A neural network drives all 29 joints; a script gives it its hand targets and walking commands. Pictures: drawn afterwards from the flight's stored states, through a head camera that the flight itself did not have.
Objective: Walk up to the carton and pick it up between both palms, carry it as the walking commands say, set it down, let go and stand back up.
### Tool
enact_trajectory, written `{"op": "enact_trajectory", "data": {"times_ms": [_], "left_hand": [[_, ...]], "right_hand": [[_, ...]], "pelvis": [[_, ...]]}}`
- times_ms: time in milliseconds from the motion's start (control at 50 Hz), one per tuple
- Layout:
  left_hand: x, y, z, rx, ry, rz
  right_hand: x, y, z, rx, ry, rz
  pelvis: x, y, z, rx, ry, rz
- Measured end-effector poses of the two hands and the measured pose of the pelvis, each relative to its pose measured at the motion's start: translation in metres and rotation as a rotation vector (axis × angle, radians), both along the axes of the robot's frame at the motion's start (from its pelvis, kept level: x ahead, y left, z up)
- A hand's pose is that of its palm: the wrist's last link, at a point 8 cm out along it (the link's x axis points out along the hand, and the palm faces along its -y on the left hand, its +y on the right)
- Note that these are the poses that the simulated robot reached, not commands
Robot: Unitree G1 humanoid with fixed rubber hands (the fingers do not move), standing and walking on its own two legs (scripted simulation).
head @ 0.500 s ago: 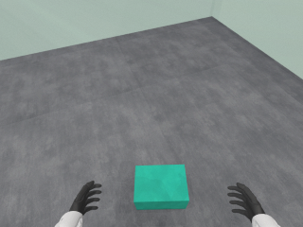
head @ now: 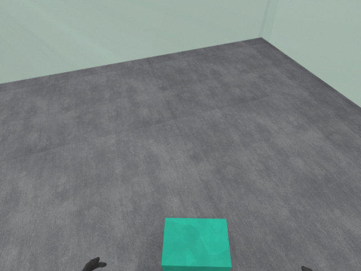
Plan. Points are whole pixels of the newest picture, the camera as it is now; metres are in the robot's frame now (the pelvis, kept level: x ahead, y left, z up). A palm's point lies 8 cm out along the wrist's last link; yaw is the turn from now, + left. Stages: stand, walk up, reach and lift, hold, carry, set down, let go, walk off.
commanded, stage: stand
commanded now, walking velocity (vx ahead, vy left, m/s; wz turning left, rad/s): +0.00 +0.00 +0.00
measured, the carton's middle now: (195, 246) +0.37 -0.01 -0.68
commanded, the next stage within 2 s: none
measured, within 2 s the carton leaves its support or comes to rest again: neither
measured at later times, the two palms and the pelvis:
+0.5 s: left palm out of the picture +0.01 +0.26 -0.13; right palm out of the picture +0.02 -0.25 -0.12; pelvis +0.00 +0.00 +0.00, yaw +1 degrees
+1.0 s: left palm out of the picture -0.06 +0.23 -0.14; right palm out of the picture -0.05 -0.23 -0.14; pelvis -0.02 +0.00 +0.00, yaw +1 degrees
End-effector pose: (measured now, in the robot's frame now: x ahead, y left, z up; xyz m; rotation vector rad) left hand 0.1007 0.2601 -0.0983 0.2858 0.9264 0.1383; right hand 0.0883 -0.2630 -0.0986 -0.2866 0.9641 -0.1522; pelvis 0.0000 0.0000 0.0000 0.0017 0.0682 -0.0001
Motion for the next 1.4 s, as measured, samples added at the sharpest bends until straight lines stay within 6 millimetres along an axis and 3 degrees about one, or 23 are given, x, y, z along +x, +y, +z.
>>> {"op": "enact_trajectory", "data": {"times_ms": [180, 420, 780, 1060, 1400], "left_hand": [[-0.023, 0.003, -0.014, -0.003, 0.099, 0.045], [-0.071, 0.007, -0.026, -0.005, 0.253, 0.094], [-0.134, -0.015, -0.039, -0.054, 0.439, 0.126], [-0.162, -0.032, -0.042, -0.085, 0.509, 0.138], [-0.182, -0.047, -0.043, -0.108, 0.548, 0.157]], "right_hand": [[-0.015, 0.005, -0.013, 0.008, 0.091, -0.020], [-0.055, 0.008, -0.023, 0.007, 0.231, -0.048], [-0.116, 0.028, -0.035, 0.052, 0.412, -0.079], [-0.142, 0.038, -0.039, 0.080, 0.480, -0.092], [-0.157, 0.045, -0.041, 0.105, 0.512, -0.101]], "pelvis": [[0.005, 0.002, -0.002, -0.003, -0.011, 0.007], [0.001, 0.003, 0.000, -0.006, -0.041, 0.015], [-0.011, 0.003, 0.004, -0.005, -0.078, 0.021], [-0.019, 0.001, 0.005, -0.003, -0.089, 0.023], [-0.026, -0.003, 0.006, -0.001, -0.091, 0.025]]}}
